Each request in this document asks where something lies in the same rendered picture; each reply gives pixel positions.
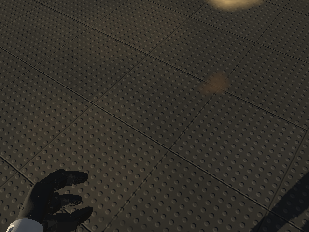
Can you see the left robot hand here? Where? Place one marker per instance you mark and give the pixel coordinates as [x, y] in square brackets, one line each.
[41, 202]

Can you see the left robot forearm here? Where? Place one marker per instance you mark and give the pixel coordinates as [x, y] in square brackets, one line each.
[25, 225]

